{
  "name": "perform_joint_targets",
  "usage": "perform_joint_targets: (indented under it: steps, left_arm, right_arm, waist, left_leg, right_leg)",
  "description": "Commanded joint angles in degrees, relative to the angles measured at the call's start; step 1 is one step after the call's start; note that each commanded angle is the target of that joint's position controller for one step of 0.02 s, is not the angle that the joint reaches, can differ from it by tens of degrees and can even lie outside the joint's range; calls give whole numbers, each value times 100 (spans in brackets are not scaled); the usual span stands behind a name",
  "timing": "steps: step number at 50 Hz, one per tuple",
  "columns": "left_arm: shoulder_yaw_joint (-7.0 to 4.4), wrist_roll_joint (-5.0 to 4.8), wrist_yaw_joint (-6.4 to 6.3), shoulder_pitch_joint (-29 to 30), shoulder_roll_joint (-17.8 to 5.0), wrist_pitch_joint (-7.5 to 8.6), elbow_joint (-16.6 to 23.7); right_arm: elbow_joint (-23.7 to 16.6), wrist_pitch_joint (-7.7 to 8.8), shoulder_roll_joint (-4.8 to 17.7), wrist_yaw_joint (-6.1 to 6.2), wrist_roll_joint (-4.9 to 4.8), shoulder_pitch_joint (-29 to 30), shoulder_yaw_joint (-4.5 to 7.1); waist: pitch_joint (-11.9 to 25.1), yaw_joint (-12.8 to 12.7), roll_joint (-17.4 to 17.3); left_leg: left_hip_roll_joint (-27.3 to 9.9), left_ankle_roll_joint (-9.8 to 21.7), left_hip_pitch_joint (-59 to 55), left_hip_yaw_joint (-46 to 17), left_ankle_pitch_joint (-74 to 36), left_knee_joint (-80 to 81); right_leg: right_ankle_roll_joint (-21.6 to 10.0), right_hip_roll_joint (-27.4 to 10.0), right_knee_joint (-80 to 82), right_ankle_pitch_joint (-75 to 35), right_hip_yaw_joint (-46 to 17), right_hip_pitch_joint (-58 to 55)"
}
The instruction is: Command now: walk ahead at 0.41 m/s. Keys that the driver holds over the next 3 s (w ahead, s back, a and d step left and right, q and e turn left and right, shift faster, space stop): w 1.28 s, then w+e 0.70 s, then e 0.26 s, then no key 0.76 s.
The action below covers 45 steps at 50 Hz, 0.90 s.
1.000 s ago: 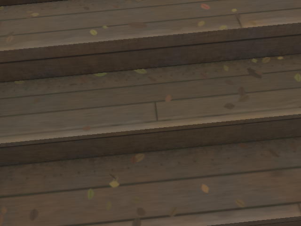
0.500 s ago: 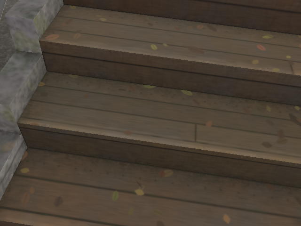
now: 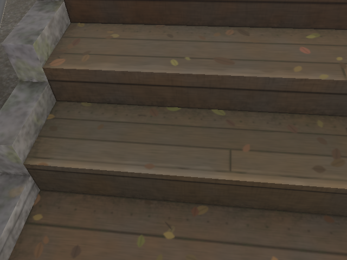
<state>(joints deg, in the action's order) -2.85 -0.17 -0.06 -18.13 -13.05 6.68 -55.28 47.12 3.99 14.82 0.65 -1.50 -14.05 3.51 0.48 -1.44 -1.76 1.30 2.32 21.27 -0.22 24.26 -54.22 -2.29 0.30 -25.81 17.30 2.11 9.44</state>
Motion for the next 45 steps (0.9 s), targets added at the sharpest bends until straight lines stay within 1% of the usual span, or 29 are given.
perform_joint_targets:
  steps: [1, 3, 6, 8, 10, 13, 15, 16, 17, 18, 19, 21, 23, 24, 27, 29, 31, 33, 35, 36, 37, 38, 39, 40, 41, 42, 43, 44, 45]
  left_arm:
    - [-137, -22, 0, -187, -726, 33, 241]
    - [-105, -7, -14, -237, -640, -42, 206]
    - [-115, -8, -97, -167, -786, -91, 286]
    - [-157, 18, -105, -414, -975, -151, 260]
    - [-141, -63, -104, -292, -908, -171, 343]
    - [-122, -133, -135, 136, -984, -229, 425]
    - [-87, -160, -93, 619, -893, -202, 545]
    - [143, 117, -12, 856, -117, -81, 761]
    - [245, -28, 61, -274, 356, 63, 417]
    - [112, -222, 122, -640, -141, 89, 452]
    - [73, -329, 132, 152, -381, 39, 719]
    - [237, -189, 79, 604, 49, -167, 996]
    - [404, -102, 160, 551, 437, -277, 1264]
    - [516, -150, 107, 674, 738, -330, 1325]
    - [736, -197, -3, 1156, 886, -327, 1845]
    - [827, -96, -16, 1513, 819, -261, 2204]
    - [911, -31, -2, 2325, 670, -209, 2620]
    - [1052, 91, -27, 2974, 833, -215, 2983]
    - [1067, -56, 73, 2984, 779, -166, 2950]
    - [954, -99, 104, 2650, 617, -105, 2853]
    - [842, -12, -4, 1335, 605, -467, 2140]
    - [741, -26, -4, 482, 448, -524, 1897]
    - [540, 152, -17, -297, 139, -488, 1690]
    - [262, 279, -74, -847, -471, -525, 1328]
    - [-7, 261, -116, -1093, -1116, -701, 983]
    - [-90, 211, -148, -150, -1178, -674, 944]
    - [-22, 205, -112, 428, -711, -601, 794]
    - [284, 403, 243, -132, -53, -289, 572]
    - [275, 473, 386, 14, 333, -160, 227]
  right_arm:
    - [-655, 188, 434, -39, 55, 831, 85]
    - [-645, 162, 194, -58, 112, 875, 27]
    - [-750, 149, -46, -62, 111, 1274, -85]
    - [-603, 60, -120, -64, 88, 1102, -135]
    - [-616, -84, 92, -58, 66, 1006, -94]
    - [-496, -74, 412, -56, 193, 360, 76]
    - [184, 4, 602, -51, 189, -1384, 277]
    - [454, -36, 1022, 3, 209, -1819, 280]
    - [287, -51, 834, -33, 362, -1560, 107]
    - [445, -103, 854, -49, 252, -1553, 191]
    - [471, -133, 308, -77, 122, -1190, 50]
    - [538, -157, 48, -174, 266, -532, -139]
    - [853, -199, -129, -166, 310, -650, -268]
    - [1097, -212, -210, -157, 383, -1135, -328]
    - [1325, -223, -265, -179, 364, -1407, -480]
    - [1248, -190, -163, -154, 323, -1188, -524]
    - [1274, -168, -140, -5, 143, -1488, -576]
    - [1525, -177, 96, 225, -34, -2268, -489]
    - [1523, -243, 196, 282, -122, -2046, -474]
    - [1594, -218, 389, 267, 62, -2375, -459]
    - [1379, -56, 707, 239, 154, -2108, -282]
    - [1368, -6, 786, 176, 167, -2114, -229]
    - [1315, 96, 846, 88, 165, -1809, -136]
    - [936, 212, 355, -80, 37, -1850, -147]
    - [635, 235, -5, -339, 302, -1149, -107]
    - [332, 199, -459, -385, 586, -884, -107]
    - [-94, 149, -635, -315, 563, -474, -165]
    - [224, 113, -297, -402, 331, -54, -158]
    - [22, 85, -433, -454, 324, -209, -230]
  waist:
    - [-272, -108, 407]
    - [-219, -75, 527]
    - [-312, -116, 599]
    - [-71, -139, 997]
    - [-93, 12, 1082]
    - [429, 607, 1039]
    - [787, 1473, 693]
    - [605, 1317, -1103]
    - [970, 616, -1076]
    - [835, 453, -807]
    - [25, 434, -287]
    - [-618, 144, -149]
    - [-678, -156, -86]
    - [-571, 45, -237]
    - [-788, 44, -122]
    - [-757, -47, 103]
    - [-467, 188, 55]
    - [2, 457, -288]
    - [296, 197, -576]
    - [897, 27, -1197]
    - [952, -171, -836]
    - [1296, -516, -1258]
    - [1769, -992, -1598]
    - [1961, -983, -198]
    - [1725, -1131, 1321]
    - [1041, -524, 1108]
    - [-13, -74, 621]
    - [-1126, -584, 562]
    - [-790, -144, 212]
  left_leg:
    - [-649, 91, 2679, -349, -576, -741]
    - [-564, -51, 2232, -21, -1063, -380]
    - [-377, -210, 1355, 298, -1690, 850]
    - [-188, -261, 660, 509, -1607, 1013]
    - [-149, -104, 478, 539, -1194, 962]
    - [22, 361, -326, 541, -1297, 1489]
    - [23, 547, -2669, 461, -2622, 3054]
    - [-1413, 796, -3573, -1451, -3972, 3204]
    - [-2337, 1583, -3384, -3016, -5387, 2987]
    - [-2664, 2147, -3114, -3423, -1884, 3919]
    - [-2343, 1869, -2557, -3223, 724, 4374]
    - [-1906, 1396, -1264, -2708, 1295, 4557]
    - [-1661, 1137, -458, -1933, 736, 4354]
    - [-1766, 1212, -417, -1807, 215, 4391]
    - [-1713, 967, -381, -1347, -101, 4228]
    - [-1390, 768, -90, -789, -260, 4276]
    - [-1065, 783, 401, -480, -348, 4599]
    - [-1354, 1068, -264, -849, -1189, 5504]
    - [-1215, 882, -1039, -211, -3791, 5457]
    - [-1384, 1049, -1355, -68, -7825, 4841]
    - [-1278, 1038, -2317, 441, -9962, 3811]
    - [-1595, 975, -2734, 246, -10769, 2765]
    - [-1631, 893, -2542, 287, -10396, 1559]
    - [-966, 586, -410, 256, -8297, -267]
    - [191, 497, 1083, -128, -1974, -2451]
    - [93, 508, 2089, -1114, -1759, -4629]
    - [-73, 558, 2804, -813, -1839, -5514]
    - [449, 967, 3530, -2206, -2897, -6038]
    - [394, 1310, 3743, -2126, -2975, -6226]
  right_leg:
    - [-1083, -1835, 1615, -1325, -2117, -1695]
    - [-912, -1402, 1694, -2241, -1343, -1332]
    - [-744, -983, 1724, -2762, -567, -517]
    - [-823, -1109, 1544, -2943, -506, -386]
    - [-896, -1364, 1283, -3654, -697, -417]
    - [-707, -1315, -97, -6134, -545, -826]
    - [-382, -666, -2404, -5140, -210, 592]
    - [-77, 78, -5116, 485, -8, 2677]
    - [-144, 419, -6823, 1506, -1212, 3460]
    - [-140, 249, -7180, 1198, -1068, 4203]
    - [-112, -209, -7480, 962, -600, 4909]
    - [29, -510, -8707, 516, -415, 5556]
    - [24, -622, -9470, 163, -447, 5952]
    - [5, -386, -10946, 332, -292, 6338]
    - [-56, -155, -11611, 126, -841, 7534]
    - [12, -206, -10398, -426, -683, 7427]
    - [225, -384, -8424, -1165, 133, 6579]
    - [279, -747, -7316, -726, 747, 5613]
    - [-46, -540, -5194, 103, 1152, 4021]
    - [-178, 112, -5338, 694, 1620, 2855]
    - [-410, 530, -4756, 1975, 1510, 2709]
    - [-592, 607, -4127, 1682, 1267, 2170]
    - [-851, 349, -3742, 1528, 340, 1278]
    - [-1416, -967, -2341, 2895, -2519, 134]
    - [-1695, -1627, 784, 4951, -5768, -38]
    - [-1521, -1899, 1245, 5452, -6379, 653]
    - [-1333, -1860, 965, 5181, -5511, 1551]
    - [-1459, -1455, 382, 2950, -4147, 2202]
    - [-1343, -1436, 308, 1613, -3219, 2082]
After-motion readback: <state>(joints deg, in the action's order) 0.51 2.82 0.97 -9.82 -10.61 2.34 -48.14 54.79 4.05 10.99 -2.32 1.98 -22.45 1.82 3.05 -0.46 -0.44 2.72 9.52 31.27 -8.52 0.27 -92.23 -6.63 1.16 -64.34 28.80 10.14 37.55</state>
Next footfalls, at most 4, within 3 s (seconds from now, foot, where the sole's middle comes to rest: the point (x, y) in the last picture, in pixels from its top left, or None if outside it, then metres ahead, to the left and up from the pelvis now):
0.30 left None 0.21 0.12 -0.78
0.78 right None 0.46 -0.09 -0.61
1.32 left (165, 143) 0.81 0.10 -0.44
1.86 right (241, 55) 1.10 -0.18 -0.26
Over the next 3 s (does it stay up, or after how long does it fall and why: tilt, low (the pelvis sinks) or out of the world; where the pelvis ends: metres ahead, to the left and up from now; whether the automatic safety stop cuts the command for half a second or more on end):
stays up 1.27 -0.13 0.58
